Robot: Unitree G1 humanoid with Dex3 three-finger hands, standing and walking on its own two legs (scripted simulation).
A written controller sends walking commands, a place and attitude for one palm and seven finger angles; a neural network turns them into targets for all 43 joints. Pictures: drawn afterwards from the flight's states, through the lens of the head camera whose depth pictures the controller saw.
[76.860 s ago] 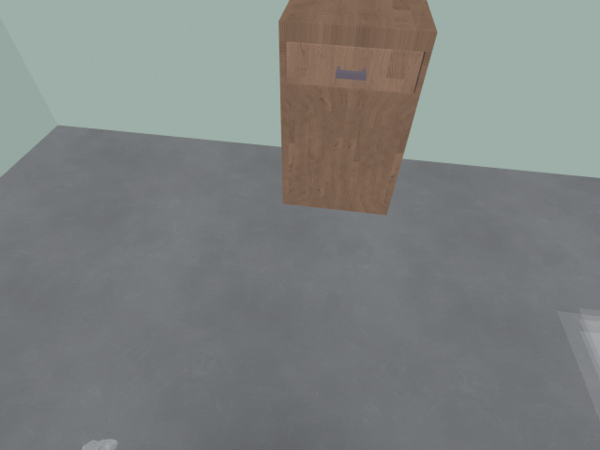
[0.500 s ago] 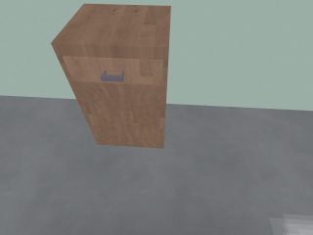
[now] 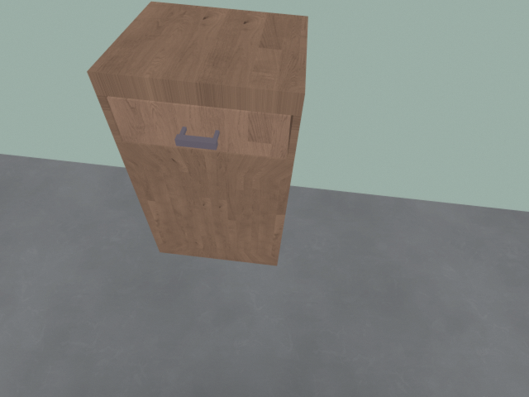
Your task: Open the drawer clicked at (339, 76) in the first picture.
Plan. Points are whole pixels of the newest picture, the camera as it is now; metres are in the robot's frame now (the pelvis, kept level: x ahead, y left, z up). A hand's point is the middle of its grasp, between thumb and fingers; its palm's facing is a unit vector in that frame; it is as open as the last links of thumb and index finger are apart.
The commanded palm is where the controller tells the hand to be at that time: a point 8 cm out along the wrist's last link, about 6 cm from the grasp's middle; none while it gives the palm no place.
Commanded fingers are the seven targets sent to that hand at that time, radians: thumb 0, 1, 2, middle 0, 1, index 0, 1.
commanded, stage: take the last steps up to it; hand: left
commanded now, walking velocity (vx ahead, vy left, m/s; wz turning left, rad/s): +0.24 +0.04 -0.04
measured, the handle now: (198, 137) +0.71 +0.21 -0.07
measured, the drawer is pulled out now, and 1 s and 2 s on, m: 0.00 0.00 0.00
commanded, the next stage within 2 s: come to a stop and stand still in 0.24 s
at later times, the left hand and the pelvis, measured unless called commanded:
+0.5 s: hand (182, 361) +0.20 +0.16 -0.17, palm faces +0.06 -0.97 -0.22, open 7.2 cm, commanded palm none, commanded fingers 0.00 0.90 0.90 -0.20 -0.30 -0.20 -0.30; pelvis +0.16 -0.02 +0.00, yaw +0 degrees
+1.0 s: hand (186, 341) +0.23 +0.15 -0.14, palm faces +0.05 -0.95 -0.32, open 7.4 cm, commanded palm none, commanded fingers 0.00 0.90 0.90 -0.20 -0.30 -0.20 -0.30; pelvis +0.20 -0.05 +0.02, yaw -1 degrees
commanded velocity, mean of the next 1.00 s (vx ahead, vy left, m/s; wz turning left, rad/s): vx -0.06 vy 0.05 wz -0.01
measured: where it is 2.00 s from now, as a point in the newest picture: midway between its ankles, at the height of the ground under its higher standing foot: outside the picture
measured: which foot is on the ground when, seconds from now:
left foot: down 0.00-0.28, up 0.30-0.48, down 0.50-0.72, up 0.74-1.00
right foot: up 0.00-0.24, down 0.26-1.00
